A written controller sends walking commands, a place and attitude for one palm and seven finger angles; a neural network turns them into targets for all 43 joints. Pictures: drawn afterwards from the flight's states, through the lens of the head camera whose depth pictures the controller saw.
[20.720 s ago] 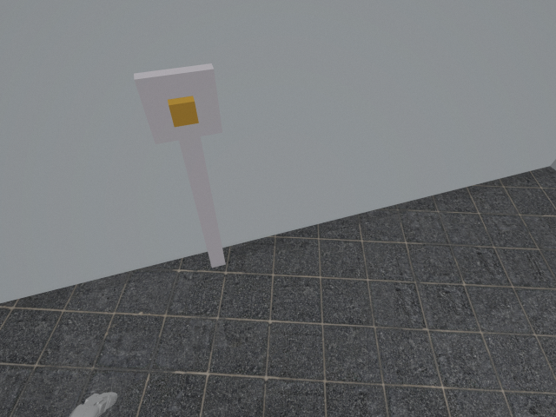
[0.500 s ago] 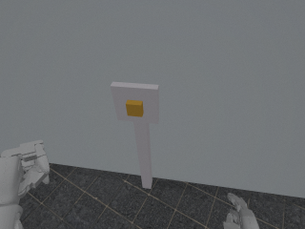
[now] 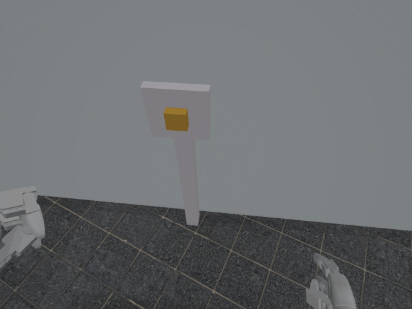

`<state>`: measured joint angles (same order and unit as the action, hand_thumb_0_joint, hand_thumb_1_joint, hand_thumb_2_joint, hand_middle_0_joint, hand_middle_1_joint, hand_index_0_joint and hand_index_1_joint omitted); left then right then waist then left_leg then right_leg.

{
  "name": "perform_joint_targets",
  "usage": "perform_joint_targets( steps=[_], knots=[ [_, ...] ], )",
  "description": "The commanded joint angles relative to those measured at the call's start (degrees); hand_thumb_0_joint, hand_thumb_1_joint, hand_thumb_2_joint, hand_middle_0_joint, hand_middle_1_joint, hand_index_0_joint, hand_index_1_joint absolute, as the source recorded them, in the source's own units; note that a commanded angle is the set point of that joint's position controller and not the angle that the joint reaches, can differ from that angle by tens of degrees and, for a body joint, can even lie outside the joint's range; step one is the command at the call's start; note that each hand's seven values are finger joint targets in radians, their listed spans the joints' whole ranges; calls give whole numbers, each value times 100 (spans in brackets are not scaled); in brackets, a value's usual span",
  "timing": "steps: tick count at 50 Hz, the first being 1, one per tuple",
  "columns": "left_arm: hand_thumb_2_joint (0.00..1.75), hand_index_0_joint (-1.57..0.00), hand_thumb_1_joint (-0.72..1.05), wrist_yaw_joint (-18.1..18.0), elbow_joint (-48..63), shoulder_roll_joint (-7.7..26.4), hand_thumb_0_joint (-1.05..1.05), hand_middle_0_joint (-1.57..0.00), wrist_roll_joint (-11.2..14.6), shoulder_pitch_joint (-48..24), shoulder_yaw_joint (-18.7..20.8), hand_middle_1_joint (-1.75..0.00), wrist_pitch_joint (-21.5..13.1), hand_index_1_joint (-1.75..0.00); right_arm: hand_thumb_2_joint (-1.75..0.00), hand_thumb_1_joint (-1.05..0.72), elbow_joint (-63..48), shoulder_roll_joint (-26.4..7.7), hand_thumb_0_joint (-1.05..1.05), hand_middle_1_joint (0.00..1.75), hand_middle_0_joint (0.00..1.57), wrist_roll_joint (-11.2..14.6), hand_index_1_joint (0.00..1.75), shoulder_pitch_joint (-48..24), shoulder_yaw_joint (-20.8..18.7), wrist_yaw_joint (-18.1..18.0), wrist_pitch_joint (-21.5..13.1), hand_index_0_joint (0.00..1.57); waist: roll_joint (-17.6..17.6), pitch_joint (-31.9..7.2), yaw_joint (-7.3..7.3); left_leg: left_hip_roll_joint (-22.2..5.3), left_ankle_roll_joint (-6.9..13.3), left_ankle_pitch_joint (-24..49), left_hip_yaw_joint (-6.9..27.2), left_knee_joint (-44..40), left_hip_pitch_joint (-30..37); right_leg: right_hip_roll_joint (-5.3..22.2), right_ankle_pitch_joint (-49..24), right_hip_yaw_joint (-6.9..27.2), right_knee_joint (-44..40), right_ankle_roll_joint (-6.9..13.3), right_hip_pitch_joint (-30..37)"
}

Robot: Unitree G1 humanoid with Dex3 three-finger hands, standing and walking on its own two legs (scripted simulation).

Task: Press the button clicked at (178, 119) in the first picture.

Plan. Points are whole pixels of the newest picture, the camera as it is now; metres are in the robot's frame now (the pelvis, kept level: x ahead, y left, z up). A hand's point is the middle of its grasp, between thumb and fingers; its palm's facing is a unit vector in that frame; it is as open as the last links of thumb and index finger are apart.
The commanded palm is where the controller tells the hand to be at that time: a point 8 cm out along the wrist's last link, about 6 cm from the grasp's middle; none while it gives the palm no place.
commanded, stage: step back with the hand held close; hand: left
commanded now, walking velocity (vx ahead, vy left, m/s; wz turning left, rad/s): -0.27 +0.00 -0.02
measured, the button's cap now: (176, 118) +0.59 +0.13 +0.01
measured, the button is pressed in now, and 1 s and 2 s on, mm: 0 0 0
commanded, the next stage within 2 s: stop stepping back and stand still in 0.68 s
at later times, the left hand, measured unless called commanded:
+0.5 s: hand out of the picture +0.13 +0.26 +0.18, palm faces +0.40 -0.79 -0.47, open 3.1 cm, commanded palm +0.06 +0.29 +0.18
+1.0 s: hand out of the picture +0.02 +0.24 +0.15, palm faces +0.41 -0.83 -0.38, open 3.1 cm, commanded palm -0.04 +0.27 +0.18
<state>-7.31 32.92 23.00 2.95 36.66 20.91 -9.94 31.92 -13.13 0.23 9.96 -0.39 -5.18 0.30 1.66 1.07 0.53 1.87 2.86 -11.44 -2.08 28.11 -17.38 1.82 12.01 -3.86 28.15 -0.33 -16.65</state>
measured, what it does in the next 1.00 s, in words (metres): walks backwards: right foot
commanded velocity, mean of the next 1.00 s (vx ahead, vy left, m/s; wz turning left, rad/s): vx -0.25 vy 0.01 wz -0.03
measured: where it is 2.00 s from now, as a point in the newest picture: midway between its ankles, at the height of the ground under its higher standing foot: outside the picture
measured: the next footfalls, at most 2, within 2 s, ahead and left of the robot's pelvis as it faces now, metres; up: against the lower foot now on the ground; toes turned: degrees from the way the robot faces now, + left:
right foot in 0.60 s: -0.18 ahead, -0.13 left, +0.00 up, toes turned +2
left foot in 1.28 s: -0.11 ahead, +0.08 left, +0.00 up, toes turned +0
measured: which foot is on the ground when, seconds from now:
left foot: down 0.00-1.00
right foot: down 0.00-0.32, up 0.34-0.58, down 0.60-1.00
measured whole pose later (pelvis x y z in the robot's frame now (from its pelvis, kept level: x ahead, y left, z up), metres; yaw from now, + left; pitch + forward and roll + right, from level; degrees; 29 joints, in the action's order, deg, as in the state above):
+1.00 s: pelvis -0.17 -0.01 +0.00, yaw +0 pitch +0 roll -2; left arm -8.2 27.2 20.8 2.7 32.9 20.1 -11.2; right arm 34.6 -14.3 0.3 11.6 0.3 -5.8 -3.8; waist -0.5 -2.2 0.4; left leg 1.8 3.1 -4.8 0.1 26.7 -22.3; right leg -2.7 19.1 0.8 27.7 0.3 -8.9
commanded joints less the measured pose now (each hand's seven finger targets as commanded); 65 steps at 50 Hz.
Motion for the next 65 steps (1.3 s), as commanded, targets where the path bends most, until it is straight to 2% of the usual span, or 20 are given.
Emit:
perform_joint_targets(
  steps=[1,5,10,14,17,21,25,29,32,34,37,39,41,44,46,49,53,59,62,65],
  knots=[
    [90,-130,90,-110,935,672,0,-130,-31,30,569,-150,-343,-150,-90,-90,-960,-752,0,30,20,-6,30,-590,-261,-78,-336,20,172,-587,-9,-934,134,-123,1013,-999,-1115,12,-454,420,270,1,1116],
    [90,-130,90,-146,1079,734,0,-130,-112,-121,610,-150,-420,-150,-90,-90,-1001,-719,0,30,20,-14,30,-558,-254,-72,-393,20,-77,-447,-52,-740,157,-1461,911,-762,-1551,195,230,749,-129,51,953],
    [90,-130,90,-320,1398,847,0,-130,-67,-274,578,-150,-499,-150,-90,-90,-795,-598,0,30,20,-55,30,-346,-254,-48,-422,20,-802,-640,-132,-163,-191,-857,358,1220,100,1180,1507,1261,-1398,585,-1018],
    [90,-130,90,-383,1620,903,0,-130,-80,-259,621,-150,-555,-150,-90,-90,-812,-708,0,30,20,-71,30,-466,-213,-151,-482,20,338,-512,-135,-605,-52,-914,983,-326,-153,388,1198,505,-493,186,-727],
    [90,-130,90,-328,1507,800,0,-130,-293,-293,727,-150,-658,-150,-90,-90,-876,-768,0,30,20,-130,30,-544,-215,-175,-620,20,1693,-372,-62,-1833,522,-3477,2624,-2473,-2847,-593,783,423,2328,-65,1408],
    [90,-130,90,-290,1421,866,0,-130,-219,-60,802,-150,-732,-150,-90,-90,-793,-627,0,30,20,-168,30,-411,-294,-73,-796,20,489,-683,-15,-1648,564,-1194,2193,-1632,-1247,-500,1380,638,2000,13,358],
    [90,-130,90,-180,1457,686,0,-130,-21,297,534,-150,-701,-150,-90,-90,-579,-597,0,30,20,-181,30,-335,-238,74,-886,20,918,-942,-60,-1280,294,-145,1729,-1562,-51,-563,1537,299,342,93,165],
    [90,-130,90,-61,1844,1123,0,-130,12,153,731,-150,-833,-150,-90,-90,-318,-648,0,30,20,-223,30,-193,-231,169,-800,20,746,-1929,17,-1122,39,3386,1142,-530,1611,-442,-447,402,-780,81,272],
    [90,-130,90,-13,2027,1368,0,-130,107,34,1070,-150,-940,-150,-90,-90,-479,-627,0,30,20,-161,30,-407,-247,182,-737,20,637,-2305,40,-1011,113,3754,745,-321,1960,-469,-941,349,-384,-129,289],
    [90,-130,90,-41,2122,1537,0,-130,200,176,1319,-150,-910,-150,-90,-90,-674,-524,0,30,20,-13,30,-461,-246,186,-654,20,-285,-2603,54,-778,6,3487,392,257,2080,-160,-2474,446,-557,-375,321],
    [90,-130,90,-44,1447,1511,0,-130,265,638,1555,-150,-860,-150,-90,-90,-891,-485,0,30,20,180,30,-851,-195,72,-533,20,-1125,-1630,55,-195,-201,314,91,1102,772,788,-3708,751,-787,-384,-71],
    [90,-130,90,-25,1002,1330,0,-130,237,521,1372,-150,-798,-150,-90,-90,-843,-527,0,30,20,153,30,-1039,-214,23,-534,20,-838,-758,49,-115,-254,-379,315,1732,176,1128,-2764,1150,-995,28,-768],
    [90,-130,90,-47,643,1051,0,-130,157,289,976,-150,-613,-150,-90,-90,-662,-440,0,30,20,37,30,-723,-153,-33,-465,20,-272,-215,-136,-340,-266,-69,438,1063,227,985,-1662,1088,-908,361,-896],
    [90,-130,90,-73,596,782,0,-130,69,-570,412,-150,-505,-150,-90,-90,-608,-700,0,30,20,33,30,-551,-131,-114,-603,20,239,164,-166,-738,-78,1222,781,-410,722,84,-332,652,-719,-35,-849],
    [90,-130,90,-136,506,849,0,-130,-21,-551,349,-150,-512,-150,-90,-90,-587,-708,0,30,20,16,30,-325,-117,-132,-676,20,233,-311,-136,-945,107,1096,1188,-669,781,-125,-215,548,-598,-137,-420],
    [90,-130,90,-153,1284,925,0,-130,-83,-818,328,-150,-610,-150,-90,-90,-728,-803,0,30,20,-20,30,-515,-131,-151,-800,20,599,-489,-59,-1061,145,-1798,1726,-1838,-145,-384,1008,536,-235,5,521],
    [90,-130,90,-178,1801,1070,0,-130,-162,-131,710,-150,-574,-150,-90,-90,-903,-691,0,30,20,-104,30,-491,-142,-59,-908,20,1042,-758,21,-778,-57,-2494,1395,-1999,-998,-531,1280,262,-84,180,1426],
    [90,-130,90,-294,1257,938,0,-130,110,506,915,-150,-504,-150,-90,-90,-554,-549,0,30,20,-133,30,-143,-245,-10,-757,20,-619,-790,-145,-79,-431,-347,560,1761,888,1101,2230,1675,-1775,970,-1461],
    [90,-130,90,-330,679,631,0,-130,-25,-374,508,-150,-354,-150,-90,-90,-401,-596,0,30,20,-57,30,-176,-215,-130,-731,20,-664,60,-273,-367,-320,-679,747,1137,941,768,2432,1131,-1422,578,-2103],
    [90,-130,90,-293,387,643,0,-130,-175,-1175,298,-150,-404,-150,-90,-90,-395,-752,0,30,20,-49,30,-261,-101,-238,-981,20,525,895,-182,-862,-62,-1444,1650,-1198,-374,-212,1485,640,-412,56,-1003]
  ],
)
